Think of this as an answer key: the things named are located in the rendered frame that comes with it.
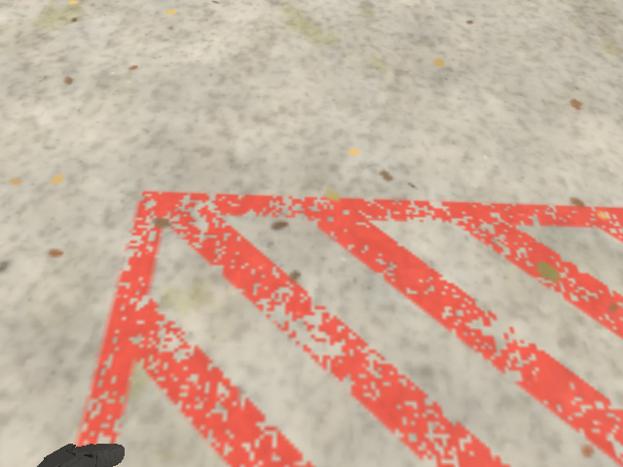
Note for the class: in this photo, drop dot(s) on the robot left hand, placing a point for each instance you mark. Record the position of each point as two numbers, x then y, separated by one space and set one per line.
99 455

